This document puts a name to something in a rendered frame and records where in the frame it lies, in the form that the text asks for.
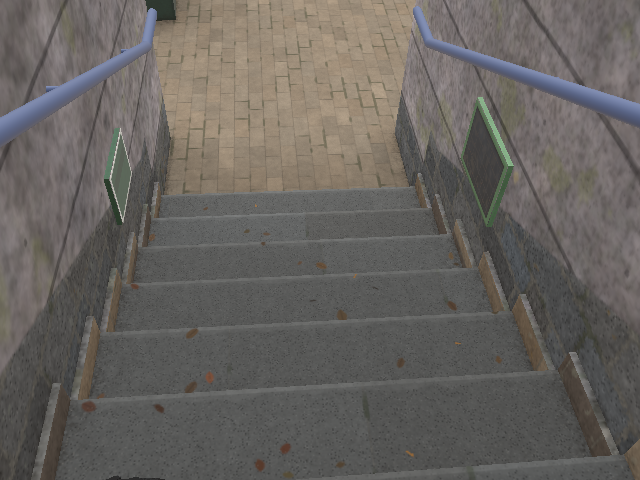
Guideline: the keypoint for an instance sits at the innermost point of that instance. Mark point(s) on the stairs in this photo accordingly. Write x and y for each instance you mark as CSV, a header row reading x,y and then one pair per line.
x,y
317,335

